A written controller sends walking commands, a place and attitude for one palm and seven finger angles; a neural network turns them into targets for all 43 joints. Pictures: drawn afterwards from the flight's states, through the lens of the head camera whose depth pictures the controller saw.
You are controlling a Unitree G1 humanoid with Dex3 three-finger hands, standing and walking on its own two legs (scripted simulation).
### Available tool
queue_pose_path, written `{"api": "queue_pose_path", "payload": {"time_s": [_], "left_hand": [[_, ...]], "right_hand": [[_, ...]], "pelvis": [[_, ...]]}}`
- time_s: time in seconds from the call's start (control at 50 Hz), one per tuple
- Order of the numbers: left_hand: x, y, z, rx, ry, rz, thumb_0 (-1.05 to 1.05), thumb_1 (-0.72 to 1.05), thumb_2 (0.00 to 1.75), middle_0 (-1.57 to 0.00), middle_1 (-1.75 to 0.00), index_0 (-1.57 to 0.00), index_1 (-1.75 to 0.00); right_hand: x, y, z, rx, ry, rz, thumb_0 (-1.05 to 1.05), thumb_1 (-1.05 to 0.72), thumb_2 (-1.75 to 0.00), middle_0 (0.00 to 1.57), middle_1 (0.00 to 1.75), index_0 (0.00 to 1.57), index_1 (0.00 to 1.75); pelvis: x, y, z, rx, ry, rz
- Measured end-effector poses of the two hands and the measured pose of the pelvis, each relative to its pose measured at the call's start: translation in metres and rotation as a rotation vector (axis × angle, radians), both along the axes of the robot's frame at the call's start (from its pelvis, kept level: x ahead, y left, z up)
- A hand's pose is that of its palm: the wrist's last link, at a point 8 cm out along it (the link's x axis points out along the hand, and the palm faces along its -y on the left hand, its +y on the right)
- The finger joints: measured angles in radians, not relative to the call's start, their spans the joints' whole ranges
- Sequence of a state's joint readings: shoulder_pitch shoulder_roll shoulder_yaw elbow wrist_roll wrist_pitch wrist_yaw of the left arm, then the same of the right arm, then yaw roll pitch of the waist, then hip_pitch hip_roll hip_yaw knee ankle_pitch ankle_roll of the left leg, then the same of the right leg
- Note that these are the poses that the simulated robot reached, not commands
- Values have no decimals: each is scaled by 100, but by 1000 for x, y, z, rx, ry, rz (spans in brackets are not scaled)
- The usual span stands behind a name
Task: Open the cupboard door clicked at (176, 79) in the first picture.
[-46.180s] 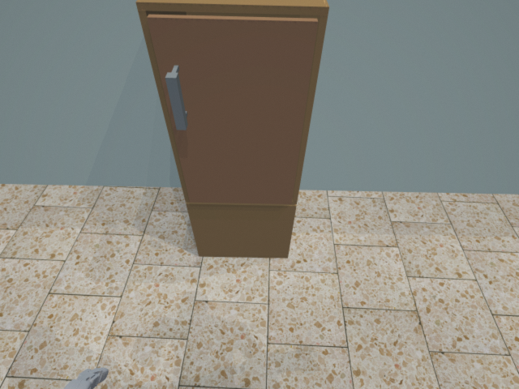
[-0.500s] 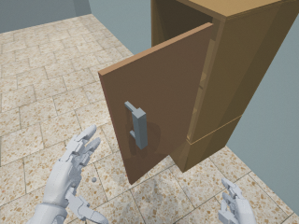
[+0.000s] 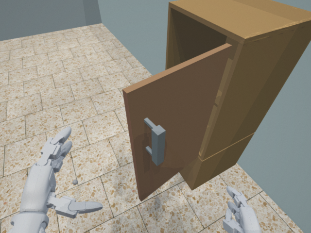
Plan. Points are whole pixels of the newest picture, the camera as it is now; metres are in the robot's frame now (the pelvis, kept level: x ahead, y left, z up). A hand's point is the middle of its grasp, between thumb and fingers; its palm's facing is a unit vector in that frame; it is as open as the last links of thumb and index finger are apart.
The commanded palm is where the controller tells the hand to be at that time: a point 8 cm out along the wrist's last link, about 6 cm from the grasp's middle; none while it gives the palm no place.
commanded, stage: draw the hand back to the body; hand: left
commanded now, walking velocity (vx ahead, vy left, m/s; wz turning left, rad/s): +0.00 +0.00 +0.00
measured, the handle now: (153, 141) +0.33 +0.05 +0.07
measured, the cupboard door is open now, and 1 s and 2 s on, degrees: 99 99 99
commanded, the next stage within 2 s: step back with the hand held close in 0.90 s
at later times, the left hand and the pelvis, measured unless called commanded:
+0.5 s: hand (47, 153) +0.21 +0.24 +0.16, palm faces +0.40 -0.81 -0.43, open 9.3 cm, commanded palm +0.16 +0.29 +0.18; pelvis +0.02 -0.01 +0.02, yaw -1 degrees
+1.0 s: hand (49, 158) +0.20 +0.23 +0.17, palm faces +0.42 -0.81 -0.42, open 7.4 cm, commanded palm +0.15 +0.27 +0.19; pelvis +0.01 -0.02 +0.02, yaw -1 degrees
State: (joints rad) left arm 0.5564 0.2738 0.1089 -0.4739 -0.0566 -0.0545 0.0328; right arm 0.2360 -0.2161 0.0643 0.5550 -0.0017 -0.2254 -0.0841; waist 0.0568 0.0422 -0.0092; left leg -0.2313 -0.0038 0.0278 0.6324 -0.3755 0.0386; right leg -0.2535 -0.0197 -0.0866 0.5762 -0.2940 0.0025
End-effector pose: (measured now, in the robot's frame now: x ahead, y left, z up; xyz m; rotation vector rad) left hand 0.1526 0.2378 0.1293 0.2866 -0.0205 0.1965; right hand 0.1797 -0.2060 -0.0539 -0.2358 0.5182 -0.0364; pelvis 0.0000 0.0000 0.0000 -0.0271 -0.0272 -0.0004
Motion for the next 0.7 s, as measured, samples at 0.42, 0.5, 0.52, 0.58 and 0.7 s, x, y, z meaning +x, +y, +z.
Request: {"api": "queue_pose_path", "payload": {"time_s": [0.42,0.5,0.52,0.58,0.7], "left_hand": [[20,37,47,187,-85,164,0,42,69,-19,-30,-19,-30],[19,43,53,206,-104,195,0,56,75,-20,-30,-19,-30],[19,44,55,210,-110,203,0,60,77,-20,-30,-20,-30],[18,47,61,220,-130,226,1,70,81,-20,-30,-20,-30],[16,39,56,191,-119,226,1,83,86,-21,-30,-20,-30]], "right_hand": [[14,-9,-8,4,131,-23,2,-90,-90,20,30,20,30],[16,-17,-7,-3,137,-33,2,-90,-90,20,30,20,30],[16,-18,-7,-5,138,-35,2,-90,-90,20,30,20,30],[17,-24,-7,-8,139,-39,2,-90,-90,20,30,20,30],[13,-31,-7,-6,146,-46,2,-90,-90,20,30,20,30]], "pelvis": [[20,-2,15,10,-39,-16],[21,-6,16,10,-43,-17],[21,-7,16,10,-44,-17],[21,-10,16,11,-47,-17],[17,-15,17,13,-51,-17]]}}
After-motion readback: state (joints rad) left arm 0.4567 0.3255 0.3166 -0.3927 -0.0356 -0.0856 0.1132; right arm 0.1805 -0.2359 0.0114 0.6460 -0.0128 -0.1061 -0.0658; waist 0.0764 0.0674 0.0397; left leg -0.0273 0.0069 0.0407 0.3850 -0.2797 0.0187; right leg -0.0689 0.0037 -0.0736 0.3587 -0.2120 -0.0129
